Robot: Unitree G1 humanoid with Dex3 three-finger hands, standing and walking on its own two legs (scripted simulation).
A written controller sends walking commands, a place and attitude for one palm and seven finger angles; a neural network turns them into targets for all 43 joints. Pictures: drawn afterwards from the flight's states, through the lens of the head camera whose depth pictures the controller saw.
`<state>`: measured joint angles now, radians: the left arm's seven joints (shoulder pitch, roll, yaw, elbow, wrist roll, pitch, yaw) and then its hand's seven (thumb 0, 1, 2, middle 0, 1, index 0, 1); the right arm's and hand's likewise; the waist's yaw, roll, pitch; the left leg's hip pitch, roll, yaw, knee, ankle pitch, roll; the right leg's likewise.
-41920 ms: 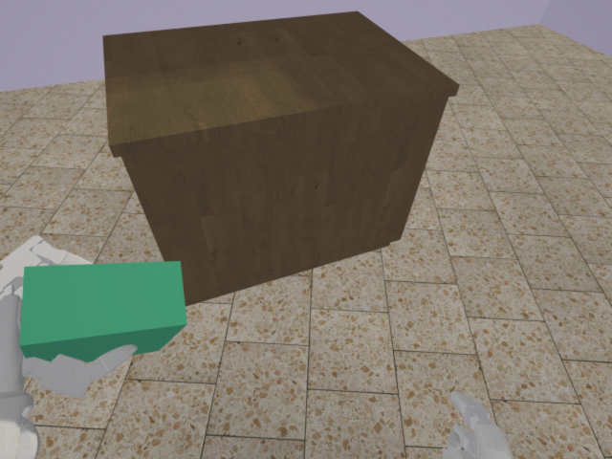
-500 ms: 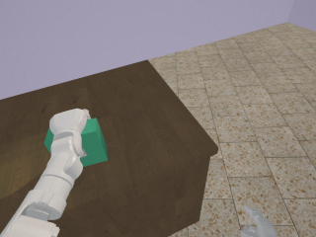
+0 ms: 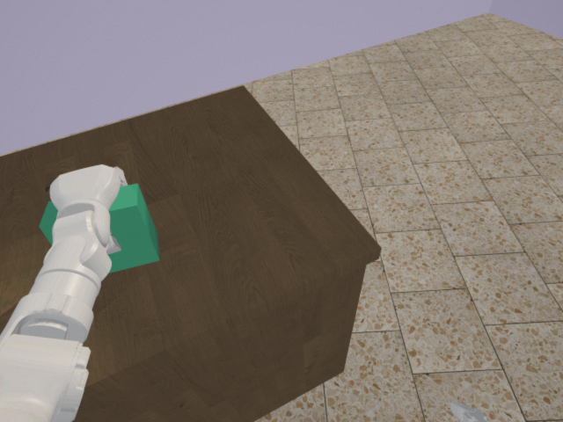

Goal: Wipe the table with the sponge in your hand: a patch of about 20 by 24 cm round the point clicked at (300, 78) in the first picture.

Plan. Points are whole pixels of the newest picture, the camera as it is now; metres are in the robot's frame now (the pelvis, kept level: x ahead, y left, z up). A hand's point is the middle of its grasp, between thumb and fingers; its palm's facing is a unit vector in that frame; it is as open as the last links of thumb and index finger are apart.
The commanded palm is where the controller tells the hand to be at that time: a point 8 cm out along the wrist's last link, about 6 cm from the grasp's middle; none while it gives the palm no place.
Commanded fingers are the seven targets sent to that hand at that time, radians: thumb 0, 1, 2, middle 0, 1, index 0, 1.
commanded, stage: wipe forward along the middle lane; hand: left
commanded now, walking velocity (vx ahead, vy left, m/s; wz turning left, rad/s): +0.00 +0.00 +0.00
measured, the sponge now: (111, 241) +0.39 +0.30 +0.05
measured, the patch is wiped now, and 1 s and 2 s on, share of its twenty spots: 1.00 1.00 1.00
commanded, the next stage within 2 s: slide back across to the first lane in 0.22 s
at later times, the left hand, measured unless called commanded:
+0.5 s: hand (93, 196) +0.44 +0.33 +0.10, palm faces -0.08 -0.01 -1.00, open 10.1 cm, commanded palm +0.41 +0.34 +0.14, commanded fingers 0.00 0.10 1.30 -1.20 -1.60 -1.20 -1.60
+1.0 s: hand (55, 208) +0.41 +0.38 +0.10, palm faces +0.00 -0.04 -1.00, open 10.1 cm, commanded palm +0.38 +0.38 +0.14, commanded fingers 0.00 0.10 1.30 -1.20 -1.60 -1.20 -1.60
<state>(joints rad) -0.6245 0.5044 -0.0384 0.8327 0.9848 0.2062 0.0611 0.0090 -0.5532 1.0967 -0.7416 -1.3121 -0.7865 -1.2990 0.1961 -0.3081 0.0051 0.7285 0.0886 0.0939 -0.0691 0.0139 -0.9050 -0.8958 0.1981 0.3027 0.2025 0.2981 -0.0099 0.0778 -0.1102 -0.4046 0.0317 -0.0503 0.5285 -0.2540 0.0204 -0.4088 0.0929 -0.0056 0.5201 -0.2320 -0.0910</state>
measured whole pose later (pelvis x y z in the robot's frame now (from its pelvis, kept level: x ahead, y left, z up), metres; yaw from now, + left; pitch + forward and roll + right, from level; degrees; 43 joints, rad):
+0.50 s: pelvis +0.01 +0.04 +0.00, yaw +0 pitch +10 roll -1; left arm -0.75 0.51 -0.03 0.97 1.02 0.20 0.10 0.01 -0.56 1.11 -0.74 -1.32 -0.78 -1.31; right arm 0.23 -0.29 0.01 0.73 0.08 0.11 -0.06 0.01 -0.90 -0.90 0.20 0.30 0.20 0.30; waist -0.04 0.07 -0.12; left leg -0.43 0.01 -0.03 0.51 -0.25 0.00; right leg -0.42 0.06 0.02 0.47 -0.22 -0.04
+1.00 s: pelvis +0.04 +0.08 +0.01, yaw +0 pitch +6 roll -1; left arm -0.49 0.47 -0.07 0.55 0.99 0.33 0.06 0.00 -0.53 1.10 -0.70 -1.36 -0.74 -1.36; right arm 0.10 -0.27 0.02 0.67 0.08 0.13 -0.03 0.01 -0.90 -0.90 0.20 0.30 0.20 0.30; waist 0.04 0.05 -0.10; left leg -0.29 -0.05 -0.03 0.46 -0.27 0.05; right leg -0.26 0.01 0.02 0.40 -0.24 0.00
